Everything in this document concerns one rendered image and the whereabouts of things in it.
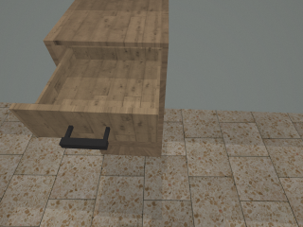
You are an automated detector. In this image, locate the cabinet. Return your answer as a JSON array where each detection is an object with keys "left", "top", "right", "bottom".
[{"left": 43, "top": 0, "right": 169, "bottom": 157}]

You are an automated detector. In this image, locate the drawer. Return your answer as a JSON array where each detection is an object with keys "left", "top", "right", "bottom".
[{"left": 9, "top": 45, "right": 162, "bottom": 143}]

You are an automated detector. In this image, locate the handle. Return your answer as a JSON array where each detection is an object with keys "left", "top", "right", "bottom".
[{"left": 59, "top": 125, "right": 110, "bottom": 150}]

